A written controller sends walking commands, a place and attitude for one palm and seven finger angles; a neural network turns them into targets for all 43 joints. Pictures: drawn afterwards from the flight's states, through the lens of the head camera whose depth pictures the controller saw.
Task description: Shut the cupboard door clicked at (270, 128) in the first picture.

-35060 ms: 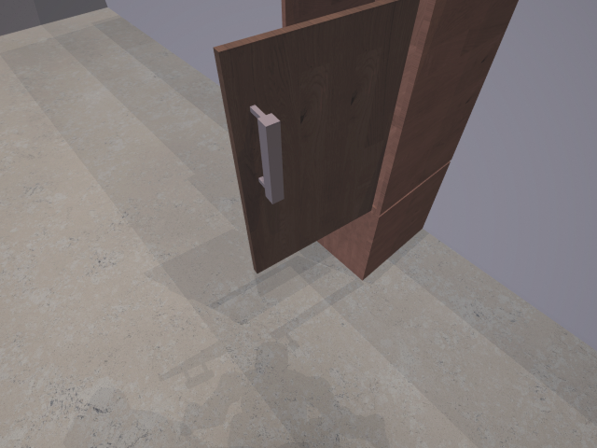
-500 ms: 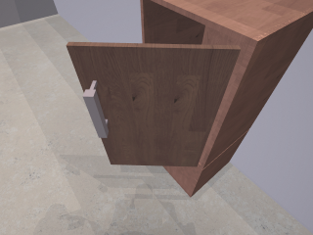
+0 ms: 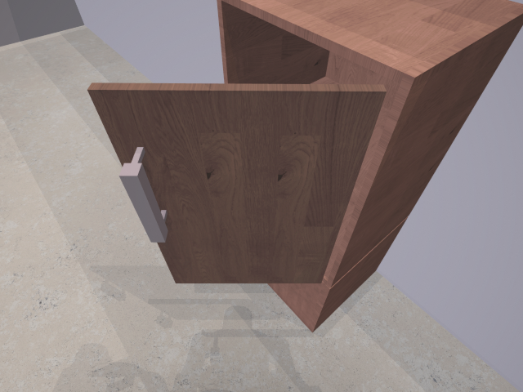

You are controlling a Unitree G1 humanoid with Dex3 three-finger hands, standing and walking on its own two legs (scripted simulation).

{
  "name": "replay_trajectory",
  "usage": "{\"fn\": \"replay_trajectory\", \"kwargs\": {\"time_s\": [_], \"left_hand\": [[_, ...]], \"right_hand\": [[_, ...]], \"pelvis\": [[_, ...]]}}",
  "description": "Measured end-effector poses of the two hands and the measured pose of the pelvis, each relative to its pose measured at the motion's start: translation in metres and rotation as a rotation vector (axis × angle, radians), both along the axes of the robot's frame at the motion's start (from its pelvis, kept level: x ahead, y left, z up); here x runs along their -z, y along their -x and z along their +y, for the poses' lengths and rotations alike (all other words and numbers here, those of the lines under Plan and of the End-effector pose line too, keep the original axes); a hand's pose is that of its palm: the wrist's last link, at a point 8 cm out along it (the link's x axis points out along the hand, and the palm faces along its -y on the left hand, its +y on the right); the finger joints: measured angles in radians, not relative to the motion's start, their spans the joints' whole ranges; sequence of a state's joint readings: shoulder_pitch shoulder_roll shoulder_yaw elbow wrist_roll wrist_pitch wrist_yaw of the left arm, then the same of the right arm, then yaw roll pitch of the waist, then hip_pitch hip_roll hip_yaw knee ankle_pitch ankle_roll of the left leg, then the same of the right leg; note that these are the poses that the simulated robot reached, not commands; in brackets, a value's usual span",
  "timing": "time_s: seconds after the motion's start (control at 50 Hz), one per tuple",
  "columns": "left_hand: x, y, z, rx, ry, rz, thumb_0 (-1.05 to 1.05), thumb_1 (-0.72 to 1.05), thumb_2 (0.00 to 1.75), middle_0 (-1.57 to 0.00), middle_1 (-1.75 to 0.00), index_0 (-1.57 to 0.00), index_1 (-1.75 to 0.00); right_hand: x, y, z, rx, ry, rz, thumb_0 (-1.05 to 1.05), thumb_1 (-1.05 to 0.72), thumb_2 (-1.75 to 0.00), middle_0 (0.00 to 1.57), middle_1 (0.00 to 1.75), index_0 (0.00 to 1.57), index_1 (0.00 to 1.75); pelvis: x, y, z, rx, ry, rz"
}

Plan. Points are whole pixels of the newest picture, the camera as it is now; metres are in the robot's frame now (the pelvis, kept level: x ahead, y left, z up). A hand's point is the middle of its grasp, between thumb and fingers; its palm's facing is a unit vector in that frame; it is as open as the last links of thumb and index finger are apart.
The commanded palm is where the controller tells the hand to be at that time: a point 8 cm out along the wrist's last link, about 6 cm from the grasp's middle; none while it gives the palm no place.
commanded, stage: come to a stop and stand still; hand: left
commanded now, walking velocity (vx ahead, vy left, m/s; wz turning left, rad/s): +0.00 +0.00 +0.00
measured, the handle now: (150, 197) +0.41 +0.22 +0.06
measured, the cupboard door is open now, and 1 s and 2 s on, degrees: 50 50 50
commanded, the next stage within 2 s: look again from close up in 0.16 s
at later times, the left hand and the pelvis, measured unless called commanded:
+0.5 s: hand out of the picture +0.00 +0.15 -0.18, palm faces +0.01 -0.98 -0.17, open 7.3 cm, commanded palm none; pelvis +0.01 -0.01 +0.00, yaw +0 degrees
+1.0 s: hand out of the picture +0.01 +0.15 -0.18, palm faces +0.02 -0.98 -0.18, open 7.3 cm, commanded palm none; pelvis +0.01 -0.02 +0.00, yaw +0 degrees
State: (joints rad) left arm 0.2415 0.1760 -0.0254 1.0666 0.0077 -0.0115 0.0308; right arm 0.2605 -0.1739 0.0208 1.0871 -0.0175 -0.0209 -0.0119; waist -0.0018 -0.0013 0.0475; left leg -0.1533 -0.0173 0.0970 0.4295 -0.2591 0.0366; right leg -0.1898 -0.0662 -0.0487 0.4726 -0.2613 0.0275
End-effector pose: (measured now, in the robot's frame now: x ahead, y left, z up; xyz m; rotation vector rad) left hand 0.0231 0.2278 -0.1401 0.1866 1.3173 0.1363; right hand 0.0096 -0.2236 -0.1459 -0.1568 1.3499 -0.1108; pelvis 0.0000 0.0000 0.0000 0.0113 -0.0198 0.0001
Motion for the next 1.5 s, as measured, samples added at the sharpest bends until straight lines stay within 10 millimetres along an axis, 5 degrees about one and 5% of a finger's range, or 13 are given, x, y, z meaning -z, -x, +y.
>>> {"fn": "replay_trajectory", "kwargs": {"time_s": [0.54,0.92,1.22,1.5], "left_hand": [[0.006,0.023,-0.027,-0.041,0.043,0.099,0.00,0.92,0.90,-0.20,-0.30,-0.20,-0.30],[0.005,0.021,-0.030,-0.049,0.041,0.095,0.00,0.92,0.90,-0.20,-0.30,-0.20,-0.30],[0.004,0.014,-0.023,-0.016,-0.005,0.045,0.00,0.92,0.90,-0.20,-0.30,-0.20,-0.30],[0.006,0.034,-0.032,-0.029,0.028,0.068,0.01,0.92,0.90,-0.20,-0.30,-0.20,-0.30]], "right_hand": [[-0.002,0.001,-0.005,0.018,0.003,0.062,0.01,-0.93,-0.90,0.20,0.30,0.20,0.30],[-0.003,0.001,-0.006,0.018,0.002,0.069,0.01,-0.93,-0.90,0.20,0.30,0.20,0.30],[0.003,0.005,-0.020,0.057,0.009,0.016,0.01,-0.93,-0.90,0.20,0.30,0.20,0.30],[0.001,0.034,-0.004,0.029,-0.033,0.093,0.00,-0.92,-0.90,0.19,0.30,0.20,0.30]], "pelvis": [[-0.002,-0.013,-0.013,-0.001,0.002,0.000],[-0.003,-0.016,-0.016,-0.004,0.002,0.001],[0.002,0.008,-0.022,0.018,-0.009,0.000],[0.000,0.005,-0.022,-0.005,0.014,0.008]]}}
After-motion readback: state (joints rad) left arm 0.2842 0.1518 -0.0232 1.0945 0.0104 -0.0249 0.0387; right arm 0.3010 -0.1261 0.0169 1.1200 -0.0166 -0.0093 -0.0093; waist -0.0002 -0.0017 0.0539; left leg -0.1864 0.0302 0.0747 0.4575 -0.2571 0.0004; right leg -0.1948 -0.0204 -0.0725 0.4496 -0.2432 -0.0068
